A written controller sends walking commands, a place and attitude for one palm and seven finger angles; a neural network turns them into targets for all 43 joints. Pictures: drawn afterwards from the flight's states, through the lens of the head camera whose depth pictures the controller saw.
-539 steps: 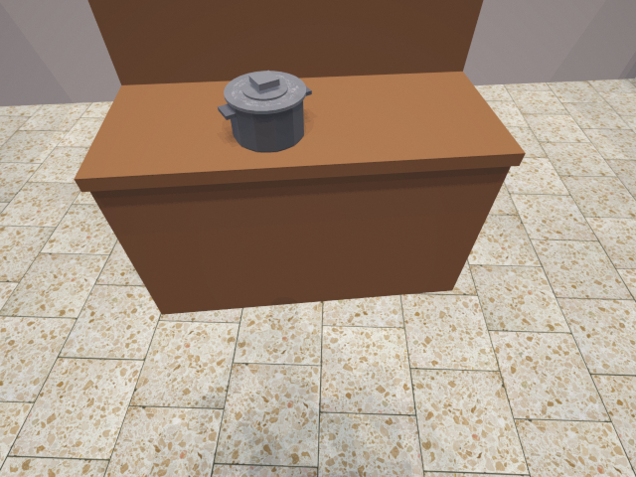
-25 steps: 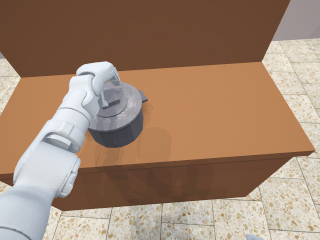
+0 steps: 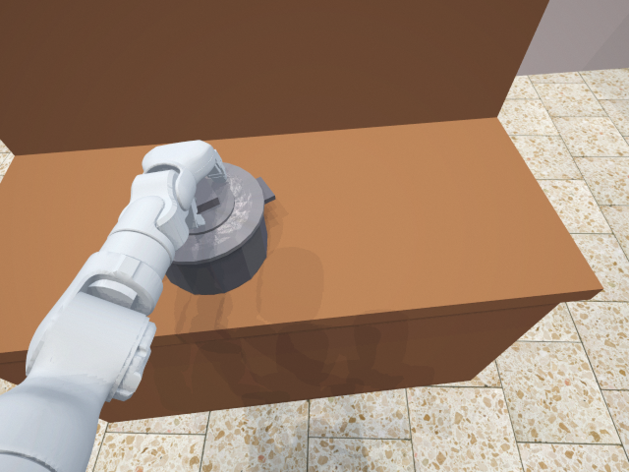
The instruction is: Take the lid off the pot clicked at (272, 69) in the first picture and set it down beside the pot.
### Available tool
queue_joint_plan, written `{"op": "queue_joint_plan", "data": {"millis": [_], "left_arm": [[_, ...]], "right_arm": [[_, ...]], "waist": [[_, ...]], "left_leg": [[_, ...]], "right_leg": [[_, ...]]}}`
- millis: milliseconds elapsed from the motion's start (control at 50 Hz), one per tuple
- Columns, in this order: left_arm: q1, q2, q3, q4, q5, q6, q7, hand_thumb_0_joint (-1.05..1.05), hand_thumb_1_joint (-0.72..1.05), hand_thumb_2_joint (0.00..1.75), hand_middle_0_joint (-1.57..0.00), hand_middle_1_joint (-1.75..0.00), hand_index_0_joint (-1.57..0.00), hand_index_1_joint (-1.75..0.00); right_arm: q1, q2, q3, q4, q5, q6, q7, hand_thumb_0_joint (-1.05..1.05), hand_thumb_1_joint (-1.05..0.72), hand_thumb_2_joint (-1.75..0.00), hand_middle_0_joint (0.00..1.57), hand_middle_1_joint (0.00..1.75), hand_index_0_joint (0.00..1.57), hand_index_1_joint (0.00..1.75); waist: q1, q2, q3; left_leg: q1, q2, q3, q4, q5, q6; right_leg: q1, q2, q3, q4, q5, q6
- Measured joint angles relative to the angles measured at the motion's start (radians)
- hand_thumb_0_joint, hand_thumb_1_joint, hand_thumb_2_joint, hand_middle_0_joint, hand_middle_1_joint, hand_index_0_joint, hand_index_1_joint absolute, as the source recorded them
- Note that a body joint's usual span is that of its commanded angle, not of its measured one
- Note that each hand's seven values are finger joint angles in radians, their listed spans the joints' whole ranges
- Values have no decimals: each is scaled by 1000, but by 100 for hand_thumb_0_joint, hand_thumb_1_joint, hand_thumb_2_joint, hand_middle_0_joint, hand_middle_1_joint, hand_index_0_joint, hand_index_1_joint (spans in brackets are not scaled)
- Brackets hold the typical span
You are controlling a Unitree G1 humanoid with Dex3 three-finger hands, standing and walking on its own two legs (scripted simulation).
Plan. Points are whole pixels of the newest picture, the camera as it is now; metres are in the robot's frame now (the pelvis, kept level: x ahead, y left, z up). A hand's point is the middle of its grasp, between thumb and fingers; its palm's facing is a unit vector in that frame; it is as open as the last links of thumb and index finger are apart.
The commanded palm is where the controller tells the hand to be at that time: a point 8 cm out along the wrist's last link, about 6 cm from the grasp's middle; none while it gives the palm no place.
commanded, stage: lower the open fingers around the knob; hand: left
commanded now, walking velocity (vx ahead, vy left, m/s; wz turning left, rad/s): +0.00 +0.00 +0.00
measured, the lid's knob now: (194, 196) +0.50 +0.16 +0.04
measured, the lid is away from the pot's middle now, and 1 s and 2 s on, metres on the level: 0.00 0.00 0.00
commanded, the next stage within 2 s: close the fingers and squeeze the knob in 0.24 s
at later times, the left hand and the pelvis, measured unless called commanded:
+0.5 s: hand (190, 206) +0.46 +0.15 +0.06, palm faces -0.37 -0.08 -0.92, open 10.3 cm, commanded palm +0.47 +0.16 +0.12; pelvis +0.00 +0.00 +0.00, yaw +0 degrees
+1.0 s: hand (191, 205) +0.46 +0.15 +0.06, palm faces -0.35 -0.09 -0.93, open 8.6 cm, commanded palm +0.46 +0.15 +0.12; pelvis +0.00 +0.00 +0.00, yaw +0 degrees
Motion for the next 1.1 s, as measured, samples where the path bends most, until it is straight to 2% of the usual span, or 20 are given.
{"op": "queue_joint_plan", "data": {"millis": [360, 400, 580, 680, 840, 980, 1100], "left_arm": [[7, 0, -16, 10, -4, 1, 3, 0, -26, 130, -75, -7, -81, -8], [6, 1, -17, 10, -6, 1, 1, 0, -25, 127, -73, -12, -78, -13], [5, -2, -9, 18, -6, 1, 8, 0, -13, 108, -56, -56, -60, -57], [13, 2, -2, 8, -1, 0, 9, 0, -7, 104, -53, -72, -56, -73], [34, -1, -12, -11, -7, 8, 22, 0, 2, 100, -47, -82, -56, -87], [31, -9, -14, -6, -10, 17, 34, 0, 10, 97, -46, -87, -55, -92], [27, -6, -12, -11, -3, 22, 18, 0, 15, 92, -47, -89, -57, -95]], "right_arm": [[-32, 6, 6, -16, 5, 13, -6, 1, -91, -90, 20, 30, 20, 30], [-30, 6, 6, -15, 6, 15, -6, 1, -91, -90, 20, 30, 20, 30], [-17, 7, 7, -5, 5, 15, -12, 1, -91, -90, 20, 30, 20, 30], [-8, 8, 4, -4, 2, 11, -11, 1, -91, -90, 20, 30, 20, 30], [0, 8, -2, -1, 3, 11, -3, 1, -91, -90, 20, 30, 20, 30], [-11, 10, 2, 1, 4, 12, 1, 1, -91, -90, 20, 30, 20, 30], [-18, 10, 3, -9, 3, 10, -1, 1, -91, -90, 20, 30, 20, 30]], "waist": [[6, -2, -6], [6, -2, -5], [2, -3, -4], [-1, -1, -5], [1, 3, -6], [3, 1, -6], [1, 0, -7]], "left_leg": [[-9, 3, -6, 16, -5, -3], [-9, 3, -6, 17, -5, -3], [-10, 3, -4, 17, -5, -1], [-10, 4, -1, 16, -5, -1], [-1, 3, 0, 11, -5, 1], [3, 2, -1, 10, -6, 1], [1, 2, -1, 9, -7, 0]], "right_leg": [[-5, 3, -6, 11, -4, -3], [-5, 3, -5, 12, -4, -3], [-6, 4, -3, 11, -2, -2], [-6, 4, 0, 8, 0, -2], [2, 3, 2, 3, 0, 0], [7, 3, 0, 1, -1, 1], [5, 3, 1, 1, -2, 0]]}}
